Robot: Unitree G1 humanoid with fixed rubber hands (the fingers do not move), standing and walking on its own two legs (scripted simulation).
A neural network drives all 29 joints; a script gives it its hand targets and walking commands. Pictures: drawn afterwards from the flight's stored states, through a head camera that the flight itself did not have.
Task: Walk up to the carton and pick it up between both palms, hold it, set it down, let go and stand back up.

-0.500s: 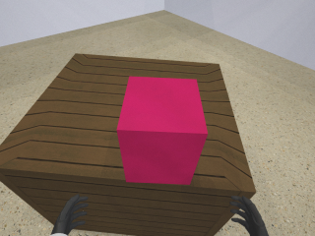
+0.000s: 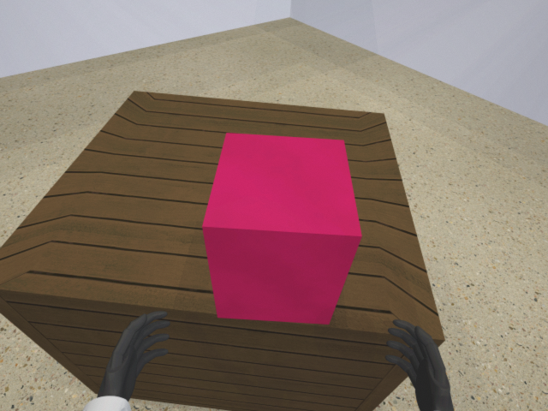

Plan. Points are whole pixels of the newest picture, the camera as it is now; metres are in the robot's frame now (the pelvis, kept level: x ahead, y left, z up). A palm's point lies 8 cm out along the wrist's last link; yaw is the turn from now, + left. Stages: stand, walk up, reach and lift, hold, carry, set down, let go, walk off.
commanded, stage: reach and lift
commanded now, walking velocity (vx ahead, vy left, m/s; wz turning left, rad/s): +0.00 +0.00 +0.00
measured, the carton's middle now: (279, 231) +0.41 +0.01 +0.03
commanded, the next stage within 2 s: none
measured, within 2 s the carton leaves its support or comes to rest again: neither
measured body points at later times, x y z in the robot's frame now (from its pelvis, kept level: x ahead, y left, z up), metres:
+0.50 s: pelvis +0.00 +0.00 +0.00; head +0.00 +0.00 +0.45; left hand +0.25 +0.20 +0.06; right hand +0.26 -0.20 +0.05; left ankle -0.01 +0.15 -0.75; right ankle -0.01 -0.14 -0.75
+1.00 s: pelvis -0.01 +0.00 +0.00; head +0.00 +0.00 +0.45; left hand +0.33 +0.19 +0.12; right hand +0.33 -0.20 +0.11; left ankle -0.01 +0.15 -0.75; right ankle -0.01 -0.14 -0.75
